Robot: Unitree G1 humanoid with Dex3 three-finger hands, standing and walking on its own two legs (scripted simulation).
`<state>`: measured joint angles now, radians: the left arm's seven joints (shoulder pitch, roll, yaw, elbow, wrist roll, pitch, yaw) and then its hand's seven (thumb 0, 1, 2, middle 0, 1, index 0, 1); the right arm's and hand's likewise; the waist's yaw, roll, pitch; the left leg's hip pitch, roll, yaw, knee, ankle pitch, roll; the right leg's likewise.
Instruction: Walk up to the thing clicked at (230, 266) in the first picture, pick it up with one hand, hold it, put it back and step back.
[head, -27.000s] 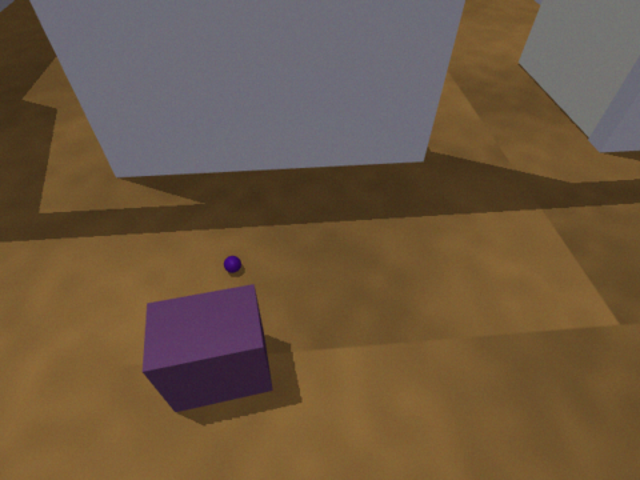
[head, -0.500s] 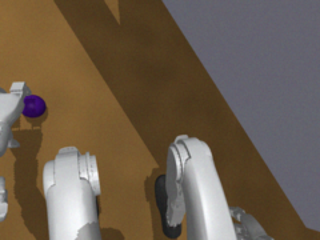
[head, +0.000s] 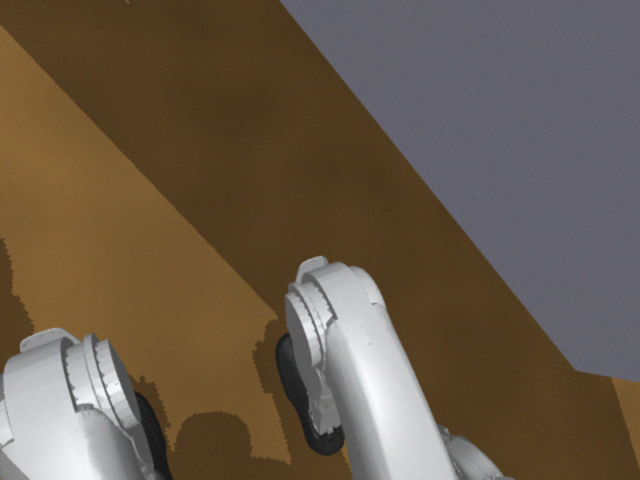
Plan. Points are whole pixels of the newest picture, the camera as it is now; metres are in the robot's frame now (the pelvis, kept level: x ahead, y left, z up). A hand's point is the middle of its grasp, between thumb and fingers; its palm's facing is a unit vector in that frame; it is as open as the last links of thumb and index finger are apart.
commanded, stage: rest palm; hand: left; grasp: from above
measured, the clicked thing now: out of the picture +0.43 +0.33 -0.27
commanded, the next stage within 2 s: close in 0.88 s
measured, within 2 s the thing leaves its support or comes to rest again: neither
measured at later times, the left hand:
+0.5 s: hand out of the picture +0.41 +0.31 -0.24, palm faces -0.42 -0.11 -0.90, open 14.1 cm
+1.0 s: hand out of the picture +0.41 +0.33 -0.26, palm faces -0.49 -0.20 -0.85, open 14.1 cm
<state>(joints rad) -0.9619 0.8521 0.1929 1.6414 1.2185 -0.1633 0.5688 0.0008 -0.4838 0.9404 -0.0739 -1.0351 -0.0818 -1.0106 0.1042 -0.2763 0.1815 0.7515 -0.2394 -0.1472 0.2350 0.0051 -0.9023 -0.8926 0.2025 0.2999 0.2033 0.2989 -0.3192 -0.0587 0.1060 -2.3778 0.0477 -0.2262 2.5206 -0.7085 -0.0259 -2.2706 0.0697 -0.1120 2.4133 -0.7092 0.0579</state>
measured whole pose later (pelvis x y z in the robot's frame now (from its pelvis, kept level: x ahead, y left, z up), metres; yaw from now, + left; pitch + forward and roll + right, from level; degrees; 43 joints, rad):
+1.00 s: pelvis +0.00 +0.01 +0.00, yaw -2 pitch +27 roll -14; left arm -0.95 0.96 0.16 1.70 1.21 -0.26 0.58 0.00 -0.49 0.94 -0.08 -1.03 -0.08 -1.01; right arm 0.07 -0.31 0.26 0.73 -0.27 -0.23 0.29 0.00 -0.91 -0.90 0.20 0.30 0.20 0.30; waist -0.33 -0.13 0.18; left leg -2.35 0.04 -0.28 2.55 -0.72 -0.02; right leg -2.21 0.08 -0.16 2.40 -0.70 0.07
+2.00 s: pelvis -0.01 +0.01 +0.00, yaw -3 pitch +25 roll -14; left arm -0.96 0.96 0.11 1.73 1.29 -0.25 0.72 0.00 0.00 0.66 -0.38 -0.88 -0.43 -0.82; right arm 0.03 -0.33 0.28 0.71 -0.29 -0.24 0.27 0.00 -0.89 -0.89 0.20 0.30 0.20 0.30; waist -0.34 -0.16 0.18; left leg -2.34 0.05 -0.30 2.55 -0.69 -0.01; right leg -2.20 0.09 -0.17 2.38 -0.67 0.07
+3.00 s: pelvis -0.01 +0.01 +0.00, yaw -3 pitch +28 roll -14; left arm -0.91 0.93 0.15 1.60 1.23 -0.21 0.59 0.00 0.18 0.45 -0.73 -0.65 -0.78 -0.57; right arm 0.10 -0.33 0.25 0.72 -0.27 -0.24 0.27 0.00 -0.91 -0.89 0.20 0.30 0.20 0.30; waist -0.32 -0.13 0.13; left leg -2.35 0.04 -0.29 2.55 -0.71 -0.02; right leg -2.21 0.08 -0.17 2.38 -0.69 0.06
